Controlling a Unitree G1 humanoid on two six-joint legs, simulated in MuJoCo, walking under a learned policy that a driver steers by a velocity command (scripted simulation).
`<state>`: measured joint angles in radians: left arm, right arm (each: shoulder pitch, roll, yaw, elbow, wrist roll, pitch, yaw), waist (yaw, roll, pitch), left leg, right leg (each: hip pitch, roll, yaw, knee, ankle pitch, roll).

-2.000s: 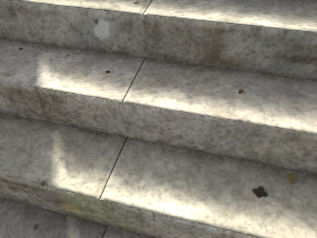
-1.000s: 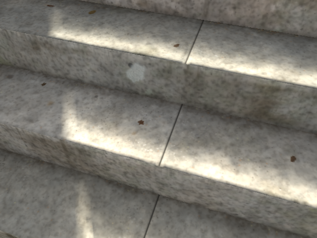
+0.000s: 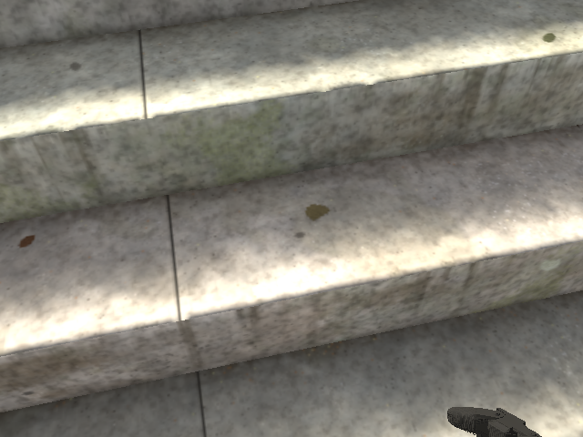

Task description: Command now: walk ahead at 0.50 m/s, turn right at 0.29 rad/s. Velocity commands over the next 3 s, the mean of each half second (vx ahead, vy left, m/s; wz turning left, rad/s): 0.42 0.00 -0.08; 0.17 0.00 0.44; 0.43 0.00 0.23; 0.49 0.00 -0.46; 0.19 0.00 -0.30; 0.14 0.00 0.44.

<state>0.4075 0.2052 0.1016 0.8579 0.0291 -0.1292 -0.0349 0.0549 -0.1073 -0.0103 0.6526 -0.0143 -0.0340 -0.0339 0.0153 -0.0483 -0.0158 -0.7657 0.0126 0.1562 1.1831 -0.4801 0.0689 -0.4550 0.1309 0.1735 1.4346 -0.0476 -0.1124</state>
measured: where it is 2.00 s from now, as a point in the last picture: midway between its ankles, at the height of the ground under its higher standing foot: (211, 115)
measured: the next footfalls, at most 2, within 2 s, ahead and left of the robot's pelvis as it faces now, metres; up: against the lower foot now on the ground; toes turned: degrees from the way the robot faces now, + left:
right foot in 0.40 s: +0.45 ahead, -0.17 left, +0.18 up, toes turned -12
left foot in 1.10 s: +0.42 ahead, +0.13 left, +0.18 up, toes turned +25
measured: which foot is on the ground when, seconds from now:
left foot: down 0.00-0.42, up 0.44-1.00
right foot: up 0.00-0.38, down 0.40-1.00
